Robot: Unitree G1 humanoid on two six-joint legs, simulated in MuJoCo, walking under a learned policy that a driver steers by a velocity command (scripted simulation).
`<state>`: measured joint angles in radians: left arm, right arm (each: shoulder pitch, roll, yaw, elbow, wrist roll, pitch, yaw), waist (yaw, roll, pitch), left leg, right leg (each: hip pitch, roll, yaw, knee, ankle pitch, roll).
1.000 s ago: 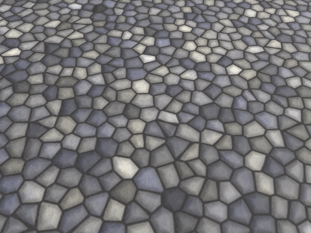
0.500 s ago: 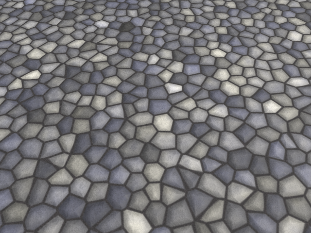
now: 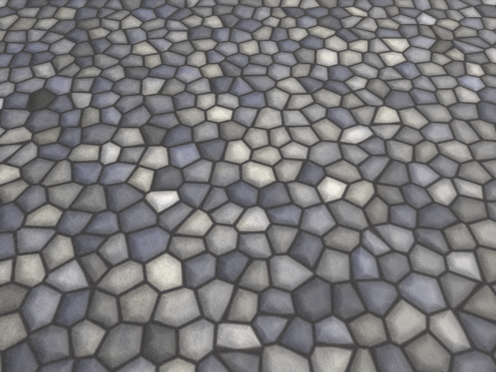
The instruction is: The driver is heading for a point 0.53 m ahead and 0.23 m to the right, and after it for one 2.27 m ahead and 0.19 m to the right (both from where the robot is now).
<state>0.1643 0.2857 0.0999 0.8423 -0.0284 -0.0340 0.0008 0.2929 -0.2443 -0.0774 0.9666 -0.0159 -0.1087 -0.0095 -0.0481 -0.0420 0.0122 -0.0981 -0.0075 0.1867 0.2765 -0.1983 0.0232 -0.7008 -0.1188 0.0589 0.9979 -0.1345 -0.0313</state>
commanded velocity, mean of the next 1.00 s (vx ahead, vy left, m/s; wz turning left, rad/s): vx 0.40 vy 0.00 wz -0.45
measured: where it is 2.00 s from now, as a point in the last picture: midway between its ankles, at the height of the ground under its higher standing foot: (293, 354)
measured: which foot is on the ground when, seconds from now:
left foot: down 0.00-0.26, up 0.28-0.72, down 0.74-1.00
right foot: up 0.00-0.22, down 0.24-0.74, up 0.76-1.00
